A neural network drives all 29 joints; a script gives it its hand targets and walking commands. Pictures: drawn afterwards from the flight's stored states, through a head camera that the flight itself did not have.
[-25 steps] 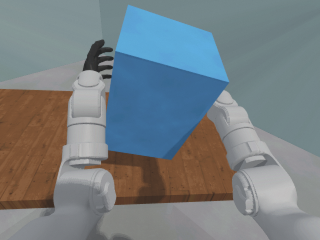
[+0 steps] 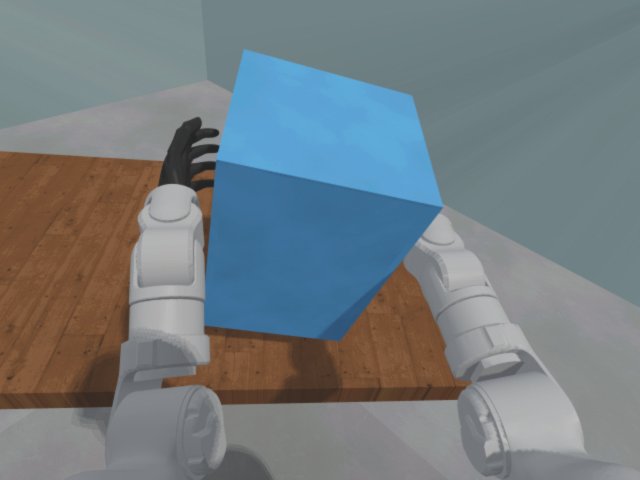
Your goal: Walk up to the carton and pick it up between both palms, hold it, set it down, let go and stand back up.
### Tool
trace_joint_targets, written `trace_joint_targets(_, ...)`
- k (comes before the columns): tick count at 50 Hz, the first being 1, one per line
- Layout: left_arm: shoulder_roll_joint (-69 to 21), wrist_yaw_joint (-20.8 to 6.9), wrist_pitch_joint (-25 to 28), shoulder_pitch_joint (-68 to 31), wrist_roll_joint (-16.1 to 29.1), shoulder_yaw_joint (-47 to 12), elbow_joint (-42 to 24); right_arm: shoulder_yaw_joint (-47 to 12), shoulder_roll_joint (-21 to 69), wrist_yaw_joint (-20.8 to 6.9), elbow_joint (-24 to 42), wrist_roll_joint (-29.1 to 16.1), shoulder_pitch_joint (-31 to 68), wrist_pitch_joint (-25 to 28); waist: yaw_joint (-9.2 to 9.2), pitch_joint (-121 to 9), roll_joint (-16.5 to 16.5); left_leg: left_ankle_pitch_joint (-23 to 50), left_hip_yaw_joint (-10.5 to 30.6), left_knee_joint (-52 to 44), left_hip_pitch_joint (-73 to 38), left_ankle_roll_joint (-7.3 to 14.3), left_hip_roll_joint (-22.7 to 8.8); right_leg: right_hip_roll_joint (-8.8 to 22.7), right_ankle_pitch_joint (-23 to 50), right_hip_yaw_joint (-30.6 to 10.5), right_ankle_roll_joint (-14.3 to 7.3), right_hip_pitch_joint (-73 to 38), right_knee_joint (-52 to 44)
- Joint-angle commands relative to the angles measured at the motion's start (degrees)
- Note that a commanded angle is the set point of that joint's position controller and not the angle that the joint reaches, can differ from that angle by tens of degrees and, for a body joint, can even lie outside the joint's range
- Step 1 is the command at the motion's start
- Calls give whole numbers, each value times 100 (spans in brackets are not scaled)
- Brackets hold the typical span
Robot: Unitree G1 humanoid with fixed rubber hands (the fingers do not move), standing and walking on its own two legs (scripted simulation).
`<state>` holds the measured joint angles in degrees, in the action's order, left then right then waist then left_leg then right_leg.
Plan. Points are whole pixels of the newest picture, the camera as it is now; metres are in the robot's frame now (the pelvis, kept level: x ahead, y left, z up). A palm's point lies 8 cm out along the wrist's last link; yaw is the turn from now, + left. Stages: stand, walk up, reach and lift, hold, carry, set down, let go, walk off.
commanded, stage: set down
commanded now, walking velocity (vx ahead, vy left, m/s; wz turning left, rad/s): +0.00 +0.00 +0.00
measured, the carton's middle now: (299, 218) +0.40 +0.04 +0.16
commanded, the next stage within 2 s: none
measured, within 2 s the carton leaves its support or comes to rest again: rests again in 1.94 s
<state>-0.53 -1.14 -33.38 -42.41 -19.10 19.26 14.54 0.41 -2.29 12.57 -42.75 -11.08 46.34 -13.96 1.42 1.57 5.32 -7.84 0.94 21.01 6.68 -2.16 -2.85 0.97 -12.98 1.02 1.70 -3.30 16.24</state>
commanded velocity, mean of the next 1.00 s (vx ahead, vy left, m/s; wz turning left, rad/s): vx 0.00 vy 0.00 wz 0.00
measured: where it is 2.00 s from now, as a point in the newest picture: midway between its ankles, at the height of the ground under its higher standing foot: outside the picture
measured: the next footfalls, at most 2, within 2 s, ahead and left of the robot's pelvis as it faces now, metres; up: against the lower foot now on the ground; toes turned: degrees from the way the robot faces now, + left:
none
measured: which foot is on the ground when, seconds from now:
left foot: down 0.00-1.00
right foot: down 0.00-1.00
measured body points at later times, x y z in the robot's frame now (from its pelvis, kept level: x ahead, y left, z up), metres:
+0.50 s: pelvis -0.01 +0.00 +0.00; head -0.03 +0.04 +0.45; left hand +0.39 +0.18 +0.17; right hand +0.40 -0.11 +0.15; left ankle +0.05 +0.14 -0.75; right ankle -0.04 -0.14 -0.75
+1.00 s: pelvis +0.00 +0.00 +0.00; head -0.01 +0.03 +0.45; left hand +0.40 +0.18 +0.14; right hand +0.40 -0.12 +0.13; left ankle +0.05 +0.14 -0.75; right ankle -0.04 -0.14 -0.75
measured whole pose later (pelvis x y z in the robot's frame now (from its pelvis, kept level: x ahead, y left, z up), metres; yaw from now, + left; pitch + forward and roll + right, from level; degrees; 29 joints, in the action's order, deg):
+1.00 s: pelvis +0.00 +0.00 +0.00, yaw -1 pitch -3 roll -1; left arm -3.3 -1.0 -19.7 -37.9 -18.6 21.8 26.7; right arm 9.6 2.0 10.0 -45.6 0.4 40.0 -6.4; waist -1.7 0.1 4.3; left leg -6.0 -0.3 17.8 8.9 -2.4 -3.3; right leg 0.7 -11.8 -0.1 1.5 0.4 15.1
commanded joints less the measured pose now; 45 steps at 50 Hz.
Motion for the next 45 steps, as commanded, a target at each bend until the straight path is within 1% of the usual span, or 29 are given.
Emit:
trace_joint_targets(1, -3673, -831, 144, -3244, 906, -2988, -330, -1937, 3055, -530, 2566, -267, 5060, 777, -13, -3277, -916, 2511, -376, 276, -2435, -147, 474, -535, 2172, 415, 175, 819, -174)
trace_joint_targets(3, -3638, -821, 234, -3297, 952, -2976, -336, -1933, 3100, -503, 2645, -237, 5021, 815, 63, -3376, -897, 2645, -351, 336, -2315, -142, 503, -509, 2348, 425, 186, 753, -169)
trace_joint_targets(4, -3634, -815, 245, -3192, 911, -2942, -227, -1962, 3139, -515, 2612, -220, 5016, 838, -8, -3276, -841, 2554, -328, 288, -2268, -96, 489, -515, 2285, 418, 173, 771, -202)
trace_joint_targets(6, -3529, -832, 235, -3261, 871, -2840, -138, -1841, 3149, -513, 2407, -100, 4845, 781, 26, -2995, -836, 2257, -355, 182, -2257, -80, 457, -490, 2014, 390, 193, 883, -224)
trace_joint_targets(7, -3502, -844, 215, -3005, 814, -2760, 12, -1910, 3190, -527, 2495, -80, 4836, 785, -106, -2857, -694, 2081, -376, 150, -2145, -36, 451, -481, 1945, 370, 205, 849, -239)
trace_joint_targets(8, -3483, -853, 216, -2955, 787, -2743, 44, -1892, 3201, -543, 2455, -62, 4779, 792, -80, -2860, -662, 2041, -381, 136, -2052, -18, 482, -469, 2004, 351, 216, 783, -214)
trace_joint_targets(11, -3494, -852, 305, -3175, 770, -2654, 98, -1777, 3286, -614, 2333, 119, 4786, 823, -129, -2930, -743, 1754, -402, 13, -2000, -35, 456, -457, 1691, 397, 184, 839, -237)
trace_joint_targets(12, -3643, -809, 344, -3196, 865, -2848, -203, -1821, 3260, -635, 2554, 44, 4827, 906, -95, -3360, -932, 2225, -390, 173, -2251, -107, 468, -503, 2006, 433, 182, 851, -164)
trace_joint_targets(13, -3677, -794, 383, -3102, 907, -2903, -139, -1845, 3231, -619, 2529, 36, 4825, 940, -84, -3281, -839, 2454, -356, 255, -2252, -127, 455, -525, 2161, 444, 184, 871, -183)
trace_joint_targets(16, -3619, -774, 506, -3256, 919, -2838, 104, -1640, 3260, -645, 2281, 194, 4746, 934, -46, -2964, -819, 2004, -387, 112, -2123, -86, 437, -493, 1605, 422, 143, 1143, -305)
trace_joint_targets(17, -3679, -755, 527, -3173, 906, -2893, 111, -1674, 3347, -669, 2338, 189, 4719, 953, -109, -3117, -820, 1995, -387, 125, -2171, -82, 433, -487, 1682, 400, 157, 1083, -307)
trace_joint_targets(18, -3579, -783, 525, -3052, 827, -2719, 469, -1553, 3289, -684, 2024, 275, 4597, 896, -56, -2755, -699, 1707, -407, 39, -2002, -33, 451, -454, 1523, 387, 176, 1106, -360)
trace_joint_targets(20, -3601, -805, 576, -3216, 829, -2654, 626, -1333, 3281, -762, 1834, 463, 4605, 910, -78, -2742, -728, 1228, -439, -131, -1883, -8, 422, -426, 1017, 390, 137, 1177, -385)
trace_joint_targets(22, -3689, -785, 644, -3081, 804, -2687, 528, -1388, 3394, -788, 1937, 477, 4562, 982, -160, -3010, -766, 1577, -466, -56, -1961, -33, 444, -427, 1305, 423, 161, 1030, -322)
trace_joint_targets(25, -3785, -791, 858, -3353, 991, -2850, 340, -1503, 3546, -784, 2215, 456, 4747, 1091, -107, -3415, -758, 1920, -418, 58, -1956, -83, 483, -463, 1843, 397, 204, 863, -243)
trace_joint_targets(26, -3748, -793, 889, -3313, 878, -2696, 605, -1324, 3515, -770, 1867, 571, 4546, 1074, -56, -3147, -883, 1844, -435, 14, -1965, -96, 454, -440, 1706, 391, 177, 980, -308)
trace_joint_targets(27, -3692, -807, 912, -3274, 817, -2569, 817, -1225, 3458, -789, 1850, 613, 4652, 1075, -102, -2989, -783, 1741, -445, -13, -1873, -77, 452, -438, 1599, 358, 190, 995, -311)
trace_joint_targets(28, -3601, -824, 933, -3301, 796, -2469, 1074, -1080, 3419, -832, 1502, 714, 4574, 1052, -23, -2755, -826, 1378, -474, -140, -1815, -60, 417, -398, 1189, 363, 156, 1139, -370)
trace_joint_targets(29, -3606, -845, 956, -3257, 702, -2400, 1131, -941, 3416, -891, 1464, 844, 4515, 1054, -168, -2719, -767, 1055, -499, -234, -1704, -2, 412, -380, 873, 364, 140, 1156, -398)
trace_joint_targets(30, -3613, -821, 979, -3337, 711, -2377, 1065, -873, 3461, -930, 1260, 901, 4423, 1060, -97, -2758, -797, 1036, -512, -245, -1759, -44, 407, -377, 772, 401, 130, 1165, -396)
trace_joint_targets(31, -3603, -830, 985, -3285, 665, -2354, 1038, -863, 3451, -950, 1341, 921, 4363, 1093, -174, -2908, -911, 1129, -550, -284, -1835, -47, 404, -382, 843, 382, 130, 1103, -380)
trace_joint_targets(32, -3561, -831, 1002, -3378, 712, -2303, 1066, -890, 3438, -953, 1400, 899, 4492, 1111, -243, -3022, -835, 1297, -567, -201, -1890, -45, 425, -395, 987, 423, 160, 1051, -358)
trace_joint_targets(33, -3677, -818, 1054, -3408, 805, -2431, 956, -894, 3469, -940, 1527, 895, 4494, 1164, -93, -3171, -852, 1494, -529, -133, -1911, -93, 450, -412, 1264, 417, 146, 976, -320)
trace_joint_targets(34, -3673, -796, 1142, -3512, 830, -2421, 953, -944, 3544, -945, 1431, 898, 4574, 1202, -157, -3292, -859, 1696, -522, -39, -1924, -107, 444, -415, 1453, 392, 153, 970, -275)
trace_joint_targets(36, -3832, -775, 1254, -3433, 821, -2528, 801, -1012, 3620, -933, 1629, 882, 4587, 1330, -120, -3517, -930, 2120, -504, 44, -2018, -141, 445, -429, 1884, 403, 160, 897, -222)
trace_joint_targets(41, -3571, -861, 1327, -3115, 547, -2097, 1293, -859, 3574, -957, 1046, 1131, 4090, 1267, -250, -2859, -710, 1778, -591, -154, -1822, -55, 417, -380, 1675, 361, 211, 842, -324)
trace_joint_targets(42, -3589, -870, 1377, -3319, 633, -2192, 1080, -888, 3584, -972, 1212, 1122, 4130, 1317, -235, -3141, -712, 1863, -591, -159, -1794, -68, 415, -412, 1773, 397, 225, 753, -270)
trace_joint_targets(43, -3655, -847, 1352, -2873, 576, -2181, 1265, -966, 3565, -979, 1284, 1083, 4132, 1379, -287, -3180, -653, 2144, -585, -54, -1874, -97, 422, -423, 2055, 381, 229, 721, -229)
trace_joint_targets(45, -3602, -860, 1407, -2985, 596, -2190, 1140, -1026, 3542, -976, 1377, 1065, 4133, 1416, -311, -3248, -698, 2257, -596, -83, -1867, -68, 424, -442, 2131, 398, 216, 673, -223)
